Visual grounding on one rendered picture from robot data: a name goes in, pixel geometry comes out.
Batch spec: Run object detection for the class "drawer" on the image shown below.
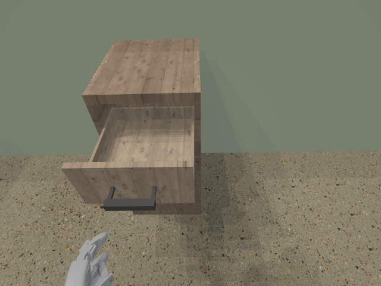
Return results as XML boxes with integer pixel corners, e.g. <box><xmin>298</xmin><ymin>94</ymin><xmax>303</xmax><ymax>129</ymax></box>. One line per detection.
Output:
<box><xmin>61</xmin><ymin>106</ymin><xmax>195</xmax><ymax>204</ymax></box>

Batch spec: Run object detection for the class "cabinet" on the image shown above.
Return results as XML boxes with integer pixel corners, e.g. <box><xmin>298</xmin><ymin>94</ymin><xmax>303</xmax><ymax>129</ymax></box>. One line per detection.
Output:
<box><xmin>82</xmin><ymin>38</ymin><xmax>201</xmax><ymax>215</ymax></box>

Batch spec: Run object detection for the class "left robot hand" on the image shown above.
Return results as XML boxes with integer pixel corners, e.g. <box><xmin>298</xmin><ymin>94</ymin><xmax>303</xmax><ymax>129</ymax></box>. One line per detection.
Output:
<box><xmin>64</xmin><ymin>232</ymin><xmax>112</xmax><ymax>286</ymax></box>

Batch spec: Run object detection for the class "handle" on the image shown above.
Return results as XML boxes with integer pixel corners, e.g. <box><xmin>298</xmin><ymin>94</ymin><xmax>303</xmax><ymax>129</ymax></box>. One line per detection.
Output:
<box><xmin>103</xmin><ymin>186</ymin><xmax>157</xmax><ymax>211</ymax></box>

